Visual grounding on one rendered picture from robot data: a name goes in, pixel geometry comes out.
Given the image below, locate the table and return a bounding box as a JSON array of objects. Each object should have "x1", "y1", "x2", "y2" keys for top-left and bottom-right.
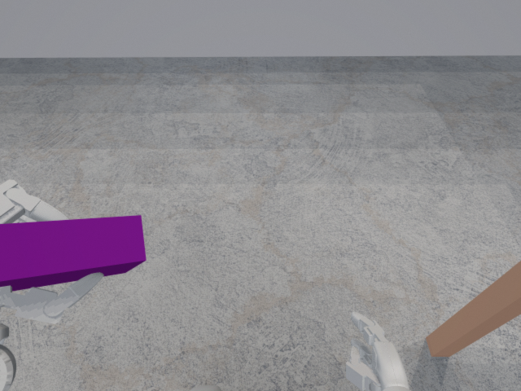
[{"x1": 426, "y1": 261, "x2": 521, "y2": 357}]

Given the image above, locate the right robot hand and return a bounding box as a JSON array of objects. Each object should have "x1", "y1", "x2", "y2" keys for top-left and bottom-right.
[{"x1": 346, "y1": 312, "x2": 409, "y2": 391}]

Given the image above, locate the robot left forearm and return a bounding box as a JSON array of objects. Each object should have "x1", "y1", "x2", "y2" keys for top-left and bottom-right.
[{"x1": 0, "y1": 323, "x2": 16, "y2": 391}]

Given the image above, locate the left robot hand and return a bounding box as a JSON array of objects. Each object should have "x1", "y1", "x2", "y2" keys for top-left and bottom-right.
[{"x1": 0, "y1": 179, "x2": 104, "y2": 324}]

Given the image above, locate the sponge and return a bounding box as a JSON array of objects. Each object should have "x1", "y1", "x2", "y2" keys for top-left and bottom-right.
[{"x1": 0, "y1": 215, "x2": 147, "y2": 291}]

